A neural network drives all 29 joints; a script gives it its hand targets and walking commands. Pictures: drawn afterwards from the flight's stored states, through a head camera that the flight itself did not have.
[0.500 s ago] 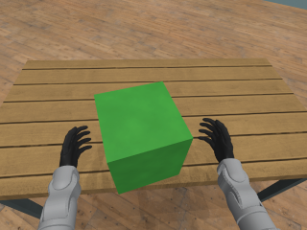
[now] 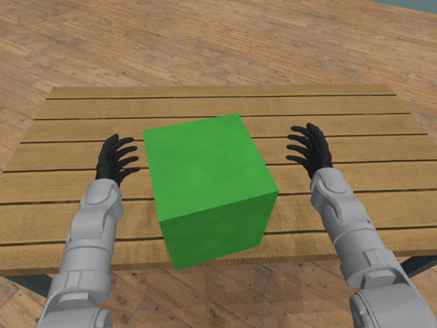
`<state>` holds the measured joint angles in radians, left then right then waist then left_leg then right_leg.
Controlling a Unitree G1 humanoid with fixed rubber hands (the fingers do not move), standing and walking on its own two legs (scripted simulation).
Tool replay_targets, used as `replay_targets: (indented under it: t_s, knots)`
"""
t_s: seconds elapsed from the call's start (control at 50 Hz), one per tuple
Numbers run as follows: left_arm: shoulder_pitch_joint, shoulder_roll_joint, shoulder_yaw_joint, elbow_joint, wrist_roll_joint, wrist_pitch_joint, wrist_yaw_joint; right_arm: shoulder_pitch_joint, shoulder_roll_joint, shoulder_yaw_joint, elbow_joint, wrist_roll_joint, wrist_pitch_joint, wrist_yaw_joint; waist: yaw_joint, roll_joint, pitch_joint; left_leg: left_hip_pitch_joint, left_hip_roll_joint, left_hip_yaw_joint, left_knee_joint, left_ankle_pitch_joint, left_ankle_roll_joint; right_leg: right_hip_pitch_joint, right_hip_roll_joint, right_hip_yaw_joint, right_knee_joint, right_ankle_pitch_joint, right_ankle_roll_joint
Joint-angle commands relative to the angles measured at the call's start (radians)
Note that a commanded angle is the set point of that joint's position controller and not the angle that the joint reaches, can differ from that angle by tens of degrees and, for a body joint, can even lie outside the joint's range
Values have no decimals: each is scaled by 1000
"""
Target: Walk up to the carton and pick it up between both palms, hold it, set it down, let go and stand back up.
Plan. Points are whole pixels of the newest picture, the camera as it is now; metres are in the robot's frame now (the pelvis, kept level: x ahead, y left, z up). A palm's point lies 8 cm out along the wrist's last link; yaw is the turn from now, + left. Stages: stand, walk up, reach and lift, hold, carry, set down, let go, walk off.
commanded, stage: reach and lift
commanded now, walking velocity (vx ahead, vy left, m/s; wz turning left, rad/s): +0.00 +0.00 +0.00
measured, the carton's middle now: (205, 192) +0.40 +0.08 -0.02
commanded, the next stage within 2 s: none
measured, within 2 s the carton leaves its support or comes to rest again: neither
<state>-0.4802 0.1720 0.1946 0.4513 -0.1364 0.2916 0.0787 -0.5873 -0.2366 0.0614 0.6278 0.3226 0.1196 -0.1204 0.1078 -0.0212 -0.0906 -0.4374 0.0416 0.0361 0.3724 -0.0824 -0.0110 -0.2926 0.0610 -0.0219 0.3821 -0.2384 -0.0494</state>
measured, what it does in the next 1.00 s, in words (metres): stands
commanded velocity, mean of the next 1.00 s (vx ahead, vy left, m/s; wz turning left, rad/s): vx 0.00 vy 0.00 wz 0.00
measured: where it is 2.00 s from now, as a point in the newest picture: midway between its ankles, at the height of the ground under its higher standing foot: outside the picture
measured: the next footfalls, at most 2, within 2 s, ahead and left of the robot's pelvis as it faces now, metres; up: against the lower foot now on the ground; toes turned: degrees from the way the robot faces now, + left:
none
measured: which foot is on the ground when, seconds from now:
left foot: down 0.00-1.00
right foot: down 0.00-1.00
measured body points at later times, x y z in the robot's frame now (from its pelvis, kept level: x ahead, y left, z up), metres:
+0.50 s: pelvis +0.00 +0.00 -0.01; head +0.06 +0.02 +0.44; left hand +0.36 +0.27 +0.02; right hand +0.44 -0.11 +0.04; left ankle +0.06 +0.13 -0.74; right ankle -0.04 -0.09 -0.74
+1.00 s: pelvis -0.02 +0.02 -0.04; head +0.07 +0.03 +0.40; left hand +0.37 +0.25 -0.02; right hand +0.43 -0.09 -0.01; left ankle +0.06 +0.13 -0.74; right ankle -0.04 -0.09 -0.74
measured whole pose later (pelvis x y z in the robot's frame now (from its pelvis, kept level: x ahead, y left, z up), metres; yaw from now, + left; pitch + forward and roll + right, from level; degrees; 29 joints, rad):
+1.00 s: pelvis -0.02 +0.02 -0.04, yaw -1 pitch +25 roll -3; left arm -0.68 0.10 0.18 1.05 -0.10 -0.31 0.12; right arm -0.76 -0.18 0.03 1.10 0.23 -0.28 -0.04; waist 0.12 -0.01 -0.27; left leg -0.98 0.06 0.01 0.70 -0.17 0.01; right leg -0.82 0.07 -0.05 0.70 -0.33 -0.03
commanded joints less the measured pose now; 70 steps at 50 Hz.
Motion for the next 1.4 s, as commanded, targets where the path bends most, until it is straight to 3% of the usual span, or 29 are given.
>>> replay_targets:
  t_s: [0.0,0.14,0.26,0.42,0.54,0.62,0.7,0.8,0.94,1.04,1.18,1.32,1.38]
  knots:
    - [-477,199,51,-225,20,-61,-11,-571,-165,-49,-169,15,-63,-10,25,20,-578,536,-22,-16,80,388,-6,2,-27,16,-50,414,119]
    - [-537,193,32,-171,30,-70,-17,-630,-180,-55,-64,23,-66,-5,16,47,-617,562,-16,-19,99,436,-21,-41,-20,-5,-53,420,114]
    - [-497,173,27,-76,58,-151,-35,-593,-163,-74,14,-18,-126,7,7,42,-645,544,-16,-15,116,466,-26,-61,-22,-17,-42,437,115]
    - [-496,166,29,125,88,-391,-46,-586,-116,-86,91,-84,-277,33,18,14,-697,384,-11,-4,144,417,-20,-70,-38,-8,14,432,115]
    - [-588,169,3,284,59,-615,-15,-632,-92,-88,166,-112,-408,66,26,39,-823,261,4,2,228,370,-33,-177,-43,4,95,348,93]
    - [-627,153,-6,358,36,-704,3,-659,-89,-67,211,-96,-468,79,24,61,-905,237,11,0,297,375,-51,-269,-37,-2,149,305,86]
    - [-646,146,-14,384,16,-716,18,-677,-108,-49,242,-67,-487,76,19,68,-956,249,13,-7,344,382,-63,-352,-21,-12,175,249,79]
    - [-632,115,-18,400,21,-683,23,-675,-118,-44,272,-61,-478,72,17,35,-958,240,9,-14,364,337,-63,-401,-5,-15,192,168,74]
    - [-616,31,-19,374,52,-652,38,-681,-76,-59,255,-101,-464,78,29,14,-923,225,9,-32,355,264,-52,-425,-5,-7,200,76,60]
    - [-623,-45,-20,340,82,-648,55,-685,-16,-84,245,-155,-462,85,31,23,-902,237,10,-43,347,248,-52,-424,-9,-1,201,73,55]
    - [-623,-198,-2,307,177,-655,54,-680,116,-144,272,-287,-493,81,18,40,-885,295,7,-40,349,335,-65,-391,-7,-9,178,152,49]
    - [-640,-583,-9,430,368,-685,-25,-700,564,-202,352,-564,-554,132,-6,26,-810,296,-9,13,318,384,-54,-287,-12,-34,144,265,52]
    - [-654,-715,-22,508,438,-728,-70,-695,762,-209,373,-680,-599,169,3,38,-786,277,-7,36,308,413,-51,-250,-21,-53,159,318,57]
